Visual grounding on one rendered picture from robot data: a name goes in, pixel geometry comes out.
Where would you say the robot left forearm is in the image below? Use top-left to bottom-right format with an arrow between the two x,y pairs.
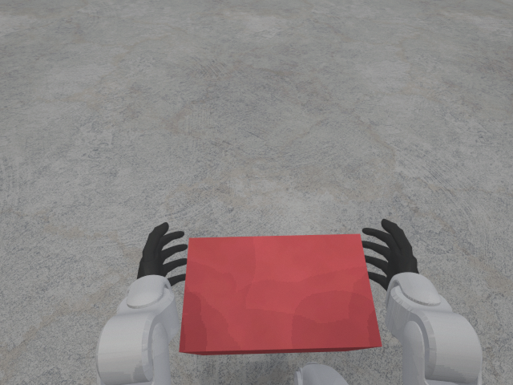
95,275 -> 180,385

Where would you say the carton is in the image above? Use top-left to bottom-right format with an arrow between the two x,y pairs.
179,234 -> 382,355

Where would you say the robot right thigh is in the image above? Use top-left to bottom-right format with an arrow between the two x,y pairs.
294,364 -> 349,385

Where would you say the robot right forearm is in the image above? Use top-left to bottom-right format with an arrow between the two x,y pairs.
385,272 -> 483,385

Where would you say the right robot hand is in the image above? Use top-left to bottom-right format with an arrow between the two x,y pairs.
362,219 -> 419,292

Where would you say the left robot hand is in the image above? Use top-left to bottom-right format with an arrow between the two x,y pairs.
137,222 -> 188,286

